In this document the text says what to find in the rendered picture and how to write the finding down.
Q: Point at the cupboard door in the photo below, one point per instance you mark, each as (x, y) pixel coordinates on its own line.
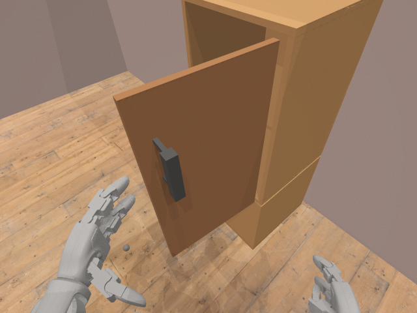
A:
(214, 116)

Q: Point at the robot right hand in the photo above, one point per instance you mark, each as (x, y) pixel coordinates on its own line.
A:
(339, 296)

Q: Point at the robot left hand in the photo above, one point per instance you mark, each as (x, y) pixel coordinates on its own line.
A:
(90, 235)

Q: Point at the left robot forearm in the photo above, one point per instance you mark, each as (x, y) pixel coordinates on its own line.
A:
(63, 295)

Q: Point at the handle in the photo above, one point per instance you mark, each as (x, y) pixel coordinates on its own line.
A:
(172, 170)

